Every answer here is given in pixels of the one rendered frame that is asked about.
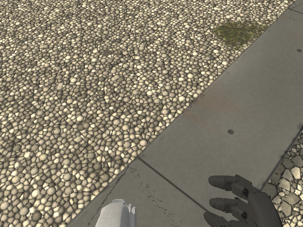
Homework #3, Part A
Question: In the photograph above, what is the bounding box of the robot right hand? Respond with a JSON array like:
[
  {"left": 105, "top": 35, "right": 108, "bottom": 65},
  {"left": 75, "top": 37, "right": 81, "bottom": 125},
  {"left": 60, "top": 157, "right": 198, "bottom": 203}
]
[{"left": 204, "top": 174, "right": 286, "bottom": 227}]

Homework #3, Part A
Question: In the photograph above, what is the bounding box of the left robot thigh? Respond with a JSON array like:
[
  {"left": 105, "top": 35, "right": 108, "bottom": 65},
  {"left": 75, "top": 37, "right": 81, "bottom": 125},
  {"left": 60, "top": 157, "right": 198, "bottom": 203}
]
[{"left": 95, "top": 202, "right": 137, "bottom": 227}]

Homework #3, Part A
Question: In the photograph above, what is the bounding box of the left robot shin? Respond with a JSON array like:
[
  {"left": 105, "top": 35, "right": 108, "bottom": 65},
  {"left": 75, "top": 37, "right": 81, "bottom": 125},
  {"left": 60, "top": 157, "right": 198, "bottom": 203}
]
[{"left": 100, "top": 199, "right": 127, "bottom": 213}]

